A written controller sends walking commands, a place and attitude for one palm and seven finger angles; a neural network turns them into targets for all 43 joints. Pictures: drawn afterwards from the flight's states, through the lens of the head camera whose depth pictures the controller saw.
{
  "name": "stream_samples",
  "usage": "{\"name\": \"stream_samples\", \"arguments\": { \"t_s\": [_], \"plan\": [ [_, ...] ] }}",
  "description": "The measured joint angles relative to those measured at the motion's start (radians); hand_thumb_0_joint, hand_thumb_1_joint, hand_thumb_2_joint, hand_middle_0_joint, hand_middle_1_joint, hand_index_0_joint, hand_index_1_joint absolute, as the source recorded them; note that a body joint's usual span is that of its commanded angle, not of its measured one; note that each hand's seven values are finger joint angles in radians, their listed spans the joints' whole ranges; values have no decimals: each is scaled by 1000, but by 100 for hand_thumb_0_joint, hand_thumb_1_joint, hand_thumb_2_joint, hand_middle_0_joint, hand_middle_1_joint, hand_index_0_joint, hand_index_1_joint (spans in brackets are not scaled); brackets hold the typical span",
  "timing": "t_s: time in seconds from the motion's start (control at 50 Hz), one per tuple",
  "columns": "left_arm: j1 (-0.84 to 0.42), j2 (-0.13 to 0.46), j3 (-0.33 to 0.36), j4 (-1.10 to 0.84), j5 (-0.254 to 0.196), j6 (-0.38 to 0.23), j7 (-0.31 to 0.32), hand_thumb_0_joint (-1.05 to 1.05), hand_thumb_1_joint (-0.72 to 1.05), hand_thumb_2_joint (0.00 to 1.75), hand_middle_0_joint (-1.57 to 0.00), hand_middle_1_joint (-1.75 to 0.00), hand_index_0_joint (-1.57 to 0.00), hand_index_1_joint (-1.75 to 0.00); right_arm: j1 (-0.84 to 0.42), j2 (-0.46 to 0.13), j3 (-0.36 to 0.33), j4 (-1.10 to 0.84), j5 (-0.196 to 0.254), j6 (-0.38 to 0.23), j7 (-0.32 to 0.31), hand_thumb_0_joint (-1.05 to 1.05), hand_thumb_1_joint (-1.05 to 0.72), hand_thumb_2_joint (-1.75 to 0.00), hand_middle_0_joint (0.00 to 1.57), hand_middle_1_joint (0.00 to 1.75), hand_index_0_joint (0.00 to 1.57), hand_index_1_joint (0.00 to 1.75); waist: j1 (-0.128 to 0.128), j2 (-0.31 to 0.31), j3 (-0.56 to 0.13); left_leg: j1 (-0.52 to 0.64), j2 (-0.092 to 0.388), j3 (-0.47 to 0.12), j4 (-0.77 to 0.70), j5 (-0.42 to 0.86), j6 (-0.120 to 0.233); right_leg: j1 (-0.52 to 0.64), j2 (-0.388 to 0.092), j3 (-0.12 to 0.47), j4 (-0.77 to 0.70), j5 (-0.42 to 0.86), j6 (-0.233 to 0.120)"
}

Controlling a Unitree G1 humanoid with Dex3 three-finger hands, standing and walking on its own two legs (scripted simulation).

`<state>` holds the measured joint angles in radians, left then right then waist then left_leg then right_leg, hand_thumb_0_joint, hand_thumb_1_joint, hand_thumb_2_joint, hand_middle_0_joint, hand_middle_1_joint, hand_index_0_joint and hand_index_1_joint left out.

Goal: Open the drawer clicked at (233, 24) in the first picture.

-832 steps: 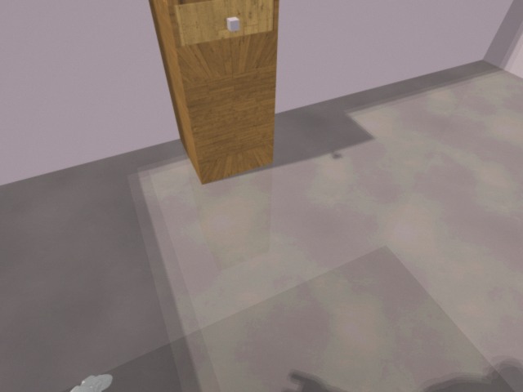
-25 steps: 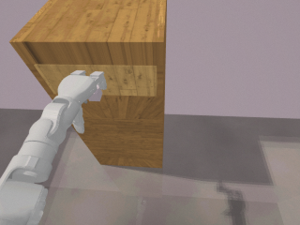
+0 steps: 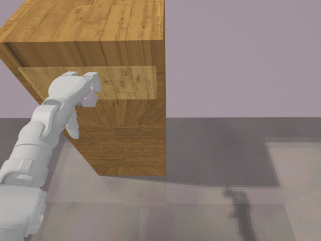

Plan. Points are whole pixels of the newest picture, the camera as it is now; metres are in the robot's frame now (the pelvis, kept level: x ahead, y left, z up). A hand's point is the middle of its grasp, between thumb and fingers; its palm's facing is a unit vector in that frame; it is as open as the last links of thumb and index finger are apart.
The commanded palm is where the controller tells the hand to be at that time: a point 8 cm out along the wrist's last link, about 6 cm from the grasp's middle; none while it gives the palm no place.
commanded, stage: move the hooked fingers above the handle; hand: left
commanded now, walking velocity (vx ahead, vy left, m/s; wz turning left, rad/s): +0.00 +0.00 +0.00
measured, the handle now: (90, 93) +0.50 +0.23 +0.05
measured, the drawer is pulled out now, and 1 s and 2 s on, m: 0.00 0.00 0.00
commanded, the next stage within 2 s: none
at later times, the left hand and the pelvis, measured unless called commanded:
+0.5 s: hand (93, 100) +0.45 +0.20 +0.08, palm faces -0.11 -0.05 -0.99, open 13.8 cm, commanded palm +0.44 +0.25 +0.17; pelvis +0.00 +0.01 +0.00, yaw +0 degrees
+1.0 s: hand (87, 100) +0.43 +0.21 +0.09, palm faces -0.07 -0.03 -1.00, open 13.8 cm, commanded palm +0.43 +0.25 +0.17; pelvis +0.00 +0.01 +0.00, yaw +1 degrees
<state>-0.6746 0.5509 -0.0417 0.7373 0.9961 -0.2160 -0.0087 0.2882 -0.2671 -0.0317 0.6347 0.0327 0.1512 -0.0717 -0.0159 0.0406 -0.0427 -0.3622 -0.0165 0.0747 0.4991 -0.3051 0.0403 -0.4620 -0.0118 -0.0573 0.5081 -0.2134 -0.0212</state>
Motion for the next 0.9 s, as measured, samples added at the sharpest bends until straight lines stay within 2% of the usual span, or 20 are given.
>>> {"name": "stream_samples", "arguments": {
  "t_s": [0.04,0.08,0.12,0.16,0.2,0.24,0.28,0.3,0.36,0.4,0.44,0.5,0.54,0.6,0.66,0.72,0.76,0.8,0.84,0.9],
  "plan": [
    [3,6,11,-30,15,-40,53,0,-49,31,-33,-120,-33,-121,4,-4,-14,13,-5,-11,1,1,-90,-90,20,30,20,30,4,-2,3,-18,-1,-7,15,-5,-1,-12,-2,-7,8,-4,0],
    [-13,16,24,-37,23,-46,111,0,-49,31,-33,-120,-33,-121,4,-10,-24,31,-9,-19,6,1,-90,-90,20,30,20,30,6,0,0,-34,-2,-12,26,-8,-1,-24,-4,-11,14,-6,0],
    [-44,26,34,-19,21,-17,158,0,-49,30,-33,-120,-33,-121,-1,-13,-29,52,-10,-23,14,1,-90,-90,20,30,20,30,7,4,-8,-43,-3,-14,29,-9,0,-31,-6,-13,15,-6,2],
    [-84,35,33,23,13,43,182,0,-49,30,-33,-120,-33,-121,-5,-16,-30,69,-8,-22,24,1,-90,-90,20,30,20,30,8,10,-17,-45,-5,-13,26,-8,1,-34,-7,-13,12,-5,4],
    [-128,37,9,85,1,117,172,0,-49,31,-32,-120,-32,-121,-9,-19,-26,80,-1,-16,33,1,-90,-90,20,30,20,30,8,18,-27,-42,-7,-13,18,-6,2,-31,-8,-12,6,-4,6],
    [-152,23,-28,103,-19,167,145,0,-49,31,-32,-120,-34,-124,-4,-20,-21,81,7,-6,39,1,-90,-90,20,30,20,30,15,25,-36,-33,-9,-14,9,-3,4,-22,-10,-13,-2,-2,8],
    [-168,5,-67,104,-23,213,93,0,-49,31,-32,-120,-34,-126,0,-19,-14,77,11,6,40,1,-90,-90,20,30,20,30,21,30,-42,-20,-11,-18,2,-2,7,-7,-12,-16,-9,-2,10],
    [-172,-2,-85,108,-24,218,62,0,-49,31,-32,-120,-33,-126,-1,-18,-10,74,12,11,40,1,-90,-90,20,30,20,30,21,31,-45,-14,-11,-19,0,-1,8,-1,-12,-17,-11,-2,10],
    [-161,-28,-122,118,-26,200,-16,0,-49,31,-32,-120,-33,-126,-12,-10,4,55,12,19,36,1,-90,-90,20,30,20,30,11,27,-44,-1,-12,-18,1,-5,9,10,-13,-16,-7,-7,11],
    [-133,-46,-118,101,-32,153,-48,0,-49,31,-32,-120,-32,-124,-21,-4,10,34,10,16,30,1,-90,-90,20,30,20,30,3,21,-34,2,-12,-14,7,-9,10,10,-13,-12,1,-11,11],
    [-95,-61,-94,68,-30,85,-49,0,-49,31,-32,-120,-32,-123,-28,4,12,12,5,10,22,1,-90,-90,20,30,20,30,-6,13,-24,-3,-11,-9,16,-14,10,3,-11,-7,12,-15,10],
    [-43,-66,-36,7,-6,-9,13,0,-49,31,-32,-120,-32,-122,-34,13,9,-10,-5,-4,12,1,-90,-90,20,30,20,30,-14,5,-15,-19,-8,0,31,-22,9,-18,-8,2,28,-19,10],
    [-27,-54,2,-24,17,-31,85,0,-49,31,-33,-120,-33,-122,-37,17,3,-10,-10,-15,10,1,-90,-90,20,30,20,30,-14,4,-11,-31,-5,4,37,-25,7,-31,-6,6,32,-19,9],
    [-34,-27,22,-35,30,-18,173,0,-49,31,-37,-122,-33,-121,-40,18,-4,15,-11,-25,16,0,-90,-90,20,30,20,30,-1,11,-8,-42,-2,7,35,-22,5,-41,-2,9,24,-13,9],
    [-51,-11,24,2,37,73,213,0,-49,31,-40,-124,-33,-121,-48,13,-1,50,-7,-21,27,1,-90,-90,20,30,20,30,13,25,-13,-36,-2,9,18,-14,6,-36,-1,11,8,-4,11],
    [-55,7,17,33,18,158,174,0,-49,31,-39,-123,-36,-123,-49,8,6,66,2,-6,31,1,-90,-90,20,30,20,30,17,36,-23,-16,-4,10,-9,-3,7,-17,-1,12,-13,4,12],
    [-49,18,9,41,-5,209,120,0,-49,31,-37,-122,-35,-123,-42,5,8,61,9,3,30,1,-90,-90,20,30,20,30,17,41,-30,2,-5,6,-25,3,7,0,-2,9,-26,6,12],
    [-42,22,-19,36,-30,233,58,0,-49,31,-36,-122,-35,-123,-32,1,7,51,15,9,26,1,-90,-90,20,30,20,30,18,41,-32,20,-7,-2,-34,6,7,22,-4,1,-35,6,12],
    [-34,16,-54,11,-47,218,1,0,-49,31,-35,-121,-34,-122,-24,-4,5,43,15,10,21,1,-90,-90,20,30,20,30,21,36,-28,34,-8,-12,-35,6,7,40,-6,-8,-39,4,11],
    [-27,-11,-110,-38,-55,148,-49,0,-49,31,-34,-120,-33,-121,-22,-11,0,33,9,3,12,1,-90,-90,20,30,20,30,27,22,-16,39,-11,-26,-22,1,7,53,-11,-23,-30,-4,10]
  ]
}}
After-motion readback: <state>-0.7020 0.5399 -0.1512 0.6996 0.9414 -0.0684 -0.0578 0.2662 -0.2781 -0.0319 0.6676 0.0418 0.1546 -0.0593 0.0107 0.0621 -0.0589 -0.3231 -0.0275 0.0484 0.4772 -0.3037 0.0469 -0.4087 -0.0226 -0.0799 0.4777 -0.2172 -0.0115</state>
